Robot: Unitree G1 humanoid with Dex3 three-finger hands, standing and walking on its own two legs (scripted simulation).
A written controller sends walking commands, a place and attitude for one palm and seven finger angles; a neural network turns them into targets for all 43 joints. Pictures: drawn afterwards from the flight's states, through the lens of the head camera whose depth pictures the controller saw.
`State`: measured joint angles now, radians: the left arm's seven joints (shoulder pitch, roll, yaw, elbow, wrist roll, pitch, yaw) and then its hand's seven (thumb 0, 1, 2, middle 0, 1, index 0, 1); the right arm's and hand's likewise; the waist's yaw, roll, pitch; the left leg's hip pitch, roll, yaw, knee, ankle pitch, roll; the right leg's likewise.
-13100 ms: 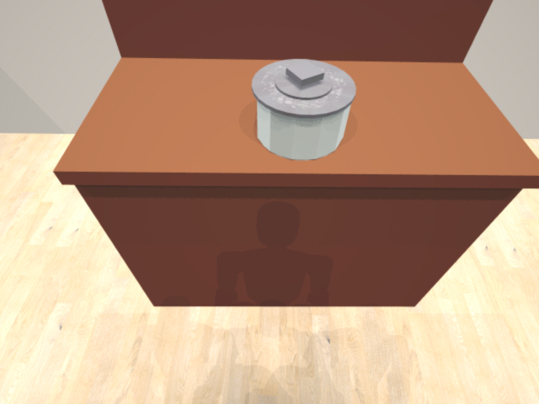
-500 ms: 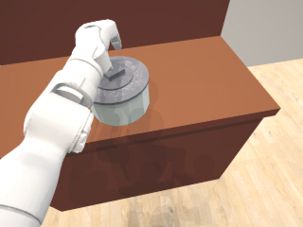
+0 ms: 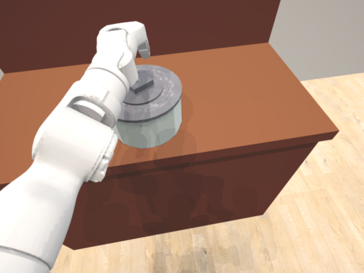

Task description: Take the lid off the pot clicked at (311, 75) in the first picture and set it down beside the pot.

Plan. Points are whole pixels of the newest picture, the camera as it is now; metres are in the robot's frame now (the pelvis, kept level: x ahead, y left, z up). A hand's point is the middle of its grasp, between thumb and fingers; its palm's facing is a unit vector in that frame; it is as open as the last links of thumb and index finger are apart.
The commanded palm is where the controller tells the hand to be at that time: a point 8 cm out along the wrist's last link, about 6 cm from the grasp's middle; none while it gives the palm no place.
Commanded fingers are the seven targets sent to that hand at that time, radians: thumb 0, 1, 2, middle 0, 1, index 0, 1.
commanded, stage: move the open hand above the knob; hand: left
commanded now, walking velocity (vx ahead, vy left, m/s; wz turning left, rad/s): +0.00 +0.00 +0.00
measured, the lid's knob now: (137, 81) +0.53 +0.07 +0.14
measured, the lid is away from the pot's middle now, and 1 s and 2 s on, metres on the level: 0.00 0.00 0.00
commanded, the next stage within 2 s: lower the open fingers around the knob in 1.90 s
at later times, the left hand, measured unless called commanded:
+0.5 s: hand (129, 64) +0.51 +0.07 +0.20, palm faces -0.28 -0.07 -0.96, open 10.3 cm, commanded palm +0.50 +0.07 +0.26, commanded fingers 0.00 -0.22 1.21 -0.79 -0.08 -0.79 -0.08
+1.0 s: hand (136, 64) +0.50 +0.06 +0.20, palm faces -0.29 -0.08 -0.95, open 10.3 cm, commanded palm +0.50 +0.06 +0.26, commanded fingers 0.00 -0.22 1.21 -0.79 -0.08 -0.79 -0.08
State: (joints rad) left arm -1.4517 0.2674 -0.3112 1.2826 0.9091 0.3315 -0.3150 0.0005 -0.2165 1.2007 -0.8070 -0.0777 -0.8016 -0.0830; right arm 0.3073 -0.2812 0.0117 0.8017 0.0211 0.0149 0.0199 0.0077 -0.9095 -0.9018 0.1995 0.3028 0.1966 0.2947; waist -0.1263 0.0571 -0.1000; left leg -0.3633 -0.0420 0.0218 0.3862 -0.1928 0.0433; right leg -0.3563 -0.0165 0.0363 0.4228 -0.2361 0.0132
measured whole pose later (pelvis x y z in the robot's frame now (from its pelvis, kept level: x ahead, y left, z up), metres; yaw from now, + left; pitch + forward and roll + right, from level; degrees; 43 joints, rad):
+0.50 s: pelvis +0.01 +0.00 +0.00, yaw -1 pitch +9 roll +1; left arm -1.38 0.30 -0.30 1.19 0.91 0.33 -0.35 0.00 -0.22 1.20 -0.81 -0.08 -0.80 -0.08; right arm 0.33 -0.29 0.00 0.79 0.02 0.03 0.01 0.01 -0.91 -0.90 0.20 0.30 0.20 0.29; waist -0.11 0.06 -0.11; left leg -0.33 -0.03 0.03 0.38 -0.21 0.04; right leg -0.33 -0.01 0.05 0.41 -0.24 0.01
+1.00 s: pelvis +0.00 +0.00 +0.00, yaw -1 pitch +9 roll +1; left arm -1.44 0.26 -0.29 1.28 0.91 0.36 -0.32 0.00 -0.22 1.20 -0.81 -0.08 -0.80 -0.08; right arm 0.30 -0.27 0.02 0.80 0.02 0.04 0.00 0.01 -0.91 -0.90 0.20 0.30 0.20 0.29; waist -0.13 0.07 -0.10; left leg -0.34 -0.04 0.03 0.38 -0.20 0.04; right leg -0.34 -0.01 0.05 0.42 -0.24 0.01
